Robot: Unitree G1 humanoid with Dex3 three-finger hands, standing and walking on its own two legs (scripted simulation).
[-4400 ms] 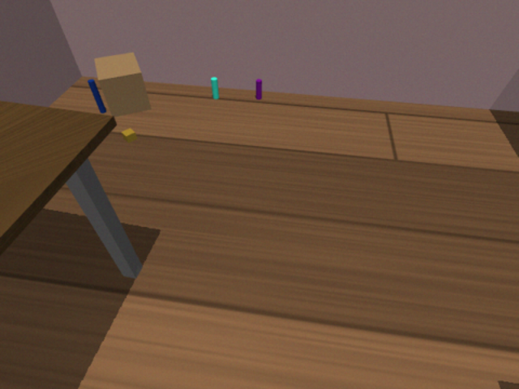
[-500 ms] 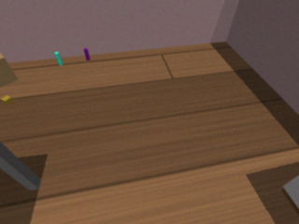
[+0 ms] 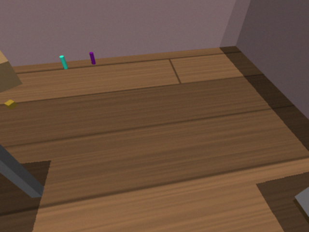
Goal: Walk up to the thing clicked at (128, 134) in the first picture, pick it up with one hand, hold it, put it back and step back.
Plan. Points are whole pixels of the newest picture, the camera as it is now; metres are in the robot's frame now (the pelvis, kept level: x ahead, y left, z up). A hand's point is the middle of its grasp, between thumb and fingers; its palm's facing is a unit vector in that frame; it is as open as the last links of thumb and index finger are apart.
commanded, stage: stand
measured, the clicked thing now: (10, 104) +1.33 +1.36 -0.76
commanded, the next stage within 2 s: walk up in 0.96 s
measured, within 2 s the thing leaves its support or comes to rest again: neither
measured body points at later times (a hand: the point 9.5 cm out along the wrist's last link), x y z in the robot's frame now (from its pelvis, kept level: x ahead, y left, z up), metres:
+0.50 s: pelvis -0.01 +0.00 +0.00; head +0.00 +0.00 +0.45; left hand +0.06 +0.30 -0.13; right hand +0.06 -0.30 -0.13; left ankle -0.01 +0.13 -0.75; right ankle +0.01 -0.14 -0.75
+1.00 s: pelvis +0.00 +0.00 +0.00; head +0.01 +0.00 +0.45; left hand +0.06 +0.30 -0.13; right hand +0.07 -0.31 -0.13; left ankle -0.02 +0.13 -0.75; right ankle +0.00 -0.14 -0.75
